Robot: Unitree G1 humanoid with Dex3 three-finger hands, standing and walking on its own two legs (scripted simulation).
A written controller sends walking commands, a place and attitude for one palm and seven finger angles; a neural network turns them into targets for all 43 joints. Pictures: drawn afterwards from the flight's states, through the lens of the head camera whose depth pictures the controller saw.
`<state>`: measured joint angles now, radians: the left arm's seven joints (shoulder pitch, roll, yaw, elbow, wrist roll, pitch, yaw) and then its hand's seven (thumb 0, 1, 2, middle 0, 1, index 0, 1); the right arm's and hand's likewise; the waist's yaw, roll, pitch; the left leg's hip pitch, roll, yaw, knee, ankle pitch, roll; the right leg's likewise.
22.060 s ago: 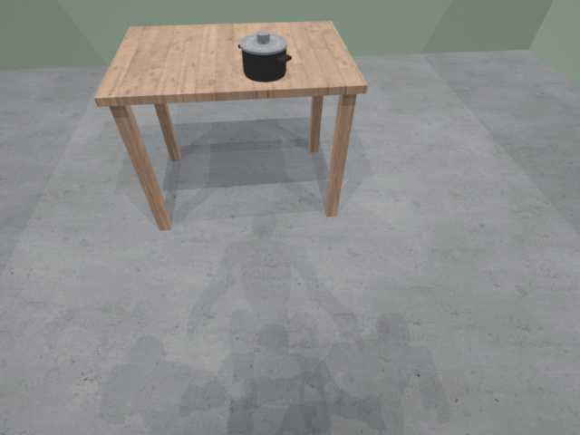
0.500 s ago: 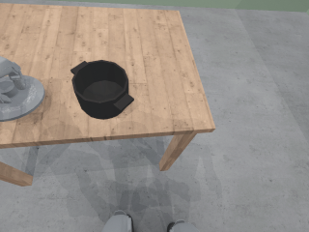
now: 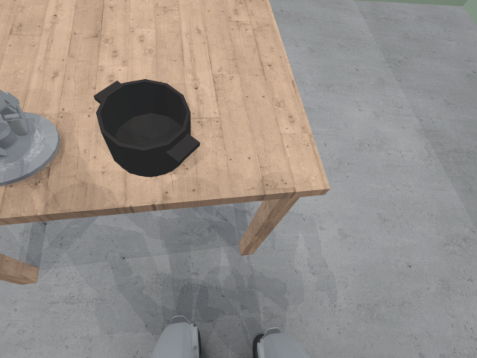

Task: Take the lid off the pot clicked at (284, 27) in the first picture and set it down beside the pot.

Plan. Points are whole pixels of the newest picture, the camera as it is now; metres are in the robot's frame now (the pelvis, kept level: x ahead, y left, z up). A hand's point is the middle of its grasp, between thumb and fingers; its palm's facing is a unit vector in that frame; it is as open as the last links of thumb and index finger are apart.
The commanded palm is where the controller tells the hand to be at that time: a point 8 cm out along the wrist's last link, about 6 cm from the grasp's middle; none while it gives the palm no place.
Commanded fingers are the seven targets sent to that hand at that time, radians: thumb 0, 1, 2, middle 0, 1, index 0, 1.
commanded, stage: lower the lid onto the table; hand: left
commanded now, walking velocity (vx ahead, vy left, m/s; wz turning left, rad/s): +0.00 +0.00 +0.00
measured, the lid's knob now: out of the picture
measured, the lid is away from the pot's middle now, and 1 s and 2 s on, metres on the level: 0.23 0.25 0.25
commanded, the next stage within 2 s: open the fingers wide in 0.06 s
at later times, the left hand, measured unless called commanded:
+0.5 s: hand out of the picture +0.41 +0.37 +0.02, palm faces -0.47 -0.13 -0.88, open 7.3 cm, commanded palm +0.47 +0.36 +0.08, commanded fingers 0.00 0.46 0.67 -0.62 -1.01 -0.61 -1.01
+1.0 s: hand out of the picture +0.42 +0.37 +0.03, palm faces -0.45 -0.12 -0.89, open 9.8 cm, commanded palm +0.46 +0.36 +0.08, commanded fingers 0.00 0.04 0.55 -0.31 -0.93 -0.31 -0.93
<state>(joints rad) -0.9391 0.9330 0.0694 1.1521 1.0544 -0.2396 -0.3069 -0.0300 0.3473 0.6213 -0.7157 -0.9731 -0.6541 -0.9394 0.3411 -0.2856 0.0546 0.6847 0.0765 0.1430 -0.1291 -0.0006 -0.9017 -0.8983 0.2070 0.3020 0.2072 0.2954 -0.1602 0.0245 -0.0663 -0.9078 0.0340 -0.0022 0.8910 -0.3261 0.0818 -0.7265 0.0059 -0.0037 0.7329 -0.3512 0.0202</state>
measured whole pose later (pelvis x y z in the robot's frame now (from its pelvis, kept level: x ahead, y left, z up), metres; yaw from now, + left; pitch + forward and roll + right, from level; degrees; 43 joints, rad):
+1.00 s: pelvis -0.01 +0.01 -0.01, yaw +0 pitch +18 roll -7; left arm -0.87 0.88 0.07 1.09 1.04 -0.20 -0.27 0.00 0.16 0.57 -0.42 -0.95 -0.41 -0.95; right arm 0.34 -0.28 0.04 0.67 0.07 0.15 -0.10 0.00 -0.90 -0.90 0.21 0.30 0.21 0.30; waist -0.13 0.03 -0.08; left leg -0.92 0.02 0.00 0.93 -0.32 0.09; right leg -0.74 0.00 0.00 0.78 -0.36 0.01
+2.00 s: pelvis -0.01 +0.01 +0.01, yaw +1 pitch +15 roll -6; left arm -0.96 0.88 0.00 1.09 1.02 -0.12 -0.33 0.00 0.05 0.54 -0.33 -0.93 -0.32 -0.92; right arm 0.35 -0.28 0.05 0.66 0.09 0.14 -0.10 0.00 -0.90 -0.90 0.21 0.30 0.21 0.30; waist -0.13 0.03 -0.08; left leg -0.81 0.00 0.01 0.85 -0.31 0.10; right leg -0.64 -0.01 0.02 0.70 -0.35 0.00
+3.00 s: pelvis +0.01 -0.02 +0.02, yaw +3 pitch +11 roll -4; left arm -0.88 0.91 0.07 0.95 0.96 -0.14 -0.44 0.00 0.05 0.54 -0.33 -0.93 -0.32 -0.92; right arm 0.30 -0.29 0.03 0.65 0.11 0.18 -0.09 0.00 -0.90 -0.90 0.20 0.30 0.20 0.30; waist -0.10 0.03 -0.05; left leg -0.65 0.01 -0.01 0.73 -0.27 0.06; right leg -0.48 -0.01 0.01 0.60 -0.32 0.04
